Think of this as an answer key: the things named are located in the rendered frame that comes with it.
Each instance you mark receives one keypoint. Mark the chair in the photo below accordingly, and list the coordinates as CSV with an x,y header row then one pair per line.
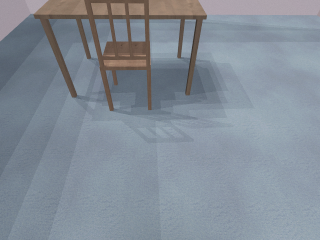
x,y
122,55

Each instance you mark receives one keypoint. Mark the table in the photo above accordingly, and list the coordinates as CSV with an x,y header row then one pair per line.
x,y
158,10

